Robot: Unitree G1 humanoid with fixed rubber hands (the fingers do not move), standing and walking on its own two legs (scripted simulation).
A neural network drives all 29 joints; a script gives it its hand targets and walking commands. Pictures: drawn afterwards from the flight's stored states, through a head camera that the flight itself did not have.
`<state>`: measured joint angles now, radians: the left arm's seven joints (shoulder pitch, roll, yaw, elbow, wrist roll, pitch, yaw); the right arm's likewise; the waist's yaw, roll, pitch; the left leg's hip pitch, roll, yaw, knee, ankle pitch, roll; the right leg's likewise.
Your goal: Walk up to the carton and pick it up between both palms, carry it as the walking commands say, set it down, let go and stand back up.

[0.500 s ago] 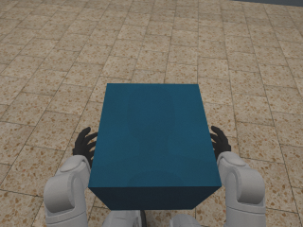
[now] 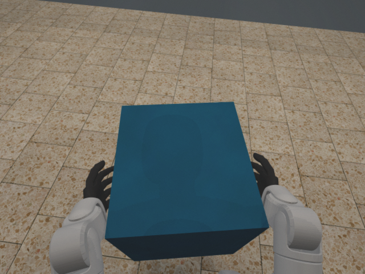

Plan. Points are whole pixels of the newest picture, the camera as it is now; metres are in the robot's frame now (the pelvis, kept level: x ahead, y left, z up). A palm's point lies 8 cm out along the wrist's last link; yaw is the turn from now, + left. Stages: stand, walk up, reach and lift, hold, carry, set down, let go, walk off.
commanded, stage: carry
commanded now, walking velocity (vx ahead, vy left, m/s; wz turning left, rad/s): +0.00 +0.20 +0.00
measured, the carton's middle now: (181, 185) +0.30 +0.02 +0.01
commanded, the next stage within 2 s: none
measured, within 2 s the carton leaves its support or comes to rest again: neither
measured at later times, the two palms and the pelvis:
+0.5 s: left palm (24, 186) +0.27 +0.32 +0.07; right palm (196, 180) +0.28 -0.01 +0.07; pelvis +0.03 +0.15 +0.00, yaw +2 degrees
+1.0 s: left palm out of the picture +0.21 +0.47 +0.08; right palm (113, 210) +0.22 +0.14 +0.07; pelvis -0.04 +0.30 +0.00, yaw +4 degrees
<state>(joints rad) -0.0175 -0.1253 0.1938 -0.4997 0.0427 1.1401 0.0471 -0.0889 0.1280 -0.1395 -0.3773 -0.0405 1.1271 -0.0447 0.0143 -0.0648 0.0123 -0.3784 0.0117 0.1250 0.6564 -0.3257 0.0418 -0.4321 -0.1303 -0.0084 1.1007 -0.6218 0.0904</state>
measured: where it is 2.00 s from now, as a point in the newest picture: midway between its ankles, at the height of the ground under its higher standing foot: outside the picture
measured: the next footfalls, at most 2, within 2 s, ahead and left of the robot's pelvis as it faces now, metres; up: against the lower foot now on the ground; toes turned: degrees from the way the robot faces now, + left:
right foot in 0.18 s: +0.10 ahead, -0.05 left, +0.00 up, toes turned -9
left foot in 0.36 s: +0.07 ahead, +0.19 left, +0.00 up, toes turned +9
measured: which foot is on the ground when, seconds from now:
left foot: down 0.00-0.20, up 0.22-0.34, down 0.36-0.74, up 0.76-0.96, down 0.98-1.00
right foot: up 0.00-0.16, down 0.18-0.40, up 0.42-0.70, down 0.72-0.98, up 1.00-1.00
